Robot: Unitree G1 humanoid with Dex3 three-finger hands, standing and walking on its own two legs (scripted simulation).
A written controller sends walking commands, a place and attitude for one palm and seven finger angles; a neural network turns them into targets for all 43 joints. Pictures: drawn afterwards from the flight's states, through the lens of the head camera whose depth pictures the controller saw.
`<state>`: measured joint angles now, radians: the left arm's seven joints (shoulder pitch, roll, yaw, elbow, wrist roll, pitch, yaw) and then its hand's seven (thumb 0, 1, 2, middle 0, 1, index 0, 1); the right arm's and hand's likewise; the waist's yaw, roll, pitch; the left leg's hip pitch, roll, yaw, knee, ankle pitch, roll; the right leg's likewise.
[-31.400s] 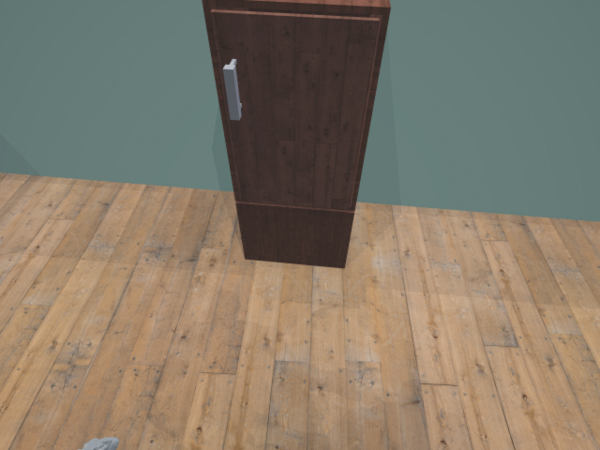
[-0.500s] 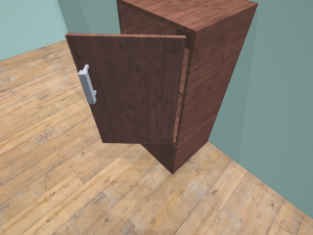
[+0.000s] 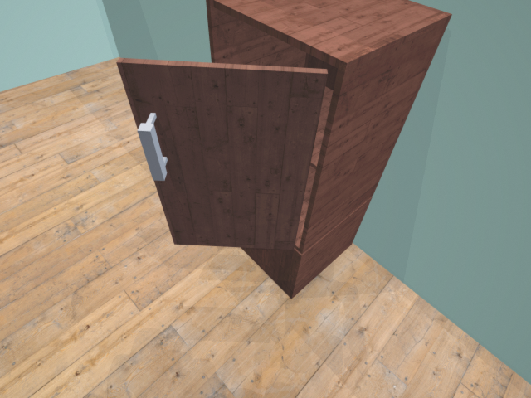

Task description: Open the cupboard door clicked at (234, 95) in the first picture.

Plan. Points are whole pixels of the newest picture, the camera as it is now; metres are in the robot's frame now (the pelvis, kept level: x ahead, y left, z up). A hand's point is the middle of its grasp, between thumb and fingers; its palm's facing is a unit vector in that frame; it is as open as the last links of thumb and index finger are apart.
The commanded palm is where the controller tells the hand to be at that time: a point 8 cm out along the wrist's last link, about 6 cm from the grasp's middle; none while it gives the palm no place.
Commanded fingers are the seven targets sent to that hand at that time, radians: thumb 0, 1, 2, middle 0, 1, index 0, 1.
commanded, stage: look again from close up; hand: left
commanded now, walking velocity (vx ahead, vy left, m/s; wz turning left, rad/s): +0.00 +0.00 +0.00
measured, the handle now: (156, 147) +0.58 +0.27 +0.02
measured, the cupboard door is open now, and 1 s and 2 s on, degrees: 46 46 46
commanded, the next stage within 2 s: raise the hand with hooked fingers in 0.14 s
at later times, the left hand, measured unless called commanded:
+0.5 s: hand (150, 327) +0.21 +0.18 +0.00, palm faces +0.10 -0.99 -0.02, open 7.8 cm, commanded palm +0.13 +0.25 -0.05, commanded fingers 0.00 0.57 0.76 -0.22 -0.51 -0.22 -0.51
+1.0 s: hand (130, 342) +0.20 +0.21 -0.02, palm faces +0.01 -1.00 -0.05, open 10.6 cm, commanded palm +0.16 +0.27 -0.01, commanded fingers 0.00 -0.01 0.51 -0.27 -0.88 -0.27 -0.88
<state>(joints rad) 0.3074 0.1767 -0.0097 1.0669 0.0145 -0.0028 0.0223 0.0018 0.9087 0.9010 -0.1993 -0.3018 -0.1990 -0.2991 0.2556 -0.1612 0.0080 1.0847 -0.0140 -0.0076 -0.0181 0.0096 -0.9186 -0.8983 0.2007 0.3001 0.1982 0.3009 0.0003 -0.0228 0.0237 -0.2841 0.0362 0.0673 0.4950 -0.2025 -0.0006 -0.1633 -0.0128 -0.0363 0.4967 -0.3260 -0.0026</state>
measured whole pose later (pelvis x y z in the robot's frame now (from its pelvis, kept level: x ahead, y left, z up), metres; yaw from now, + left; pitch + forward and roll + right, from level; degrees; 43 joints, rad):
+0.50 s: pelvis -0.01 +0.00 -0.04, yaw +1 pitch +9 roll +0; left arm 0.32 0.17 0.14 0.17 -0.21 -0.47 -0.16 0.00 0.79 0.85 -0.20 -0.38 -0.20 -0.38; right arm 0.18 -0.21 -0.04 0.68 0.00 -0.24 -0.02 0.01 -0.91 -0.90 0.20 0.30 0.20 0.30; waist -0.02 -0.01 -0.12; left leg -0.67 0.03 0.05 0.84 -0.33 0.00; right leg -0.54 -0.04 -0.05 0.87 -0.48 0.00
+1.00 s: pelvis -0.02 -0.01 -0.07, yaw +1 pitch +13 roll -2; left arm 0.32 0.29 0.28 0.09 -0.35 -0.31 -0.39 0.01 0.21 0.61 -0.25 -0.74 -0.25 -0.74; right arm 0.24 -0.19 0.01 0.60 0.03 -0.19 -0.08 0.02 -0.91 -0.90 0.21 0.30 0.20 0.30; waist -0.01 0.04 -0.13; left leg -0.89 0.07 -0.02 1.07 -0.41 -0.02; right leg -0.73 0.01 -0.10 1.07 -0.56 -0.03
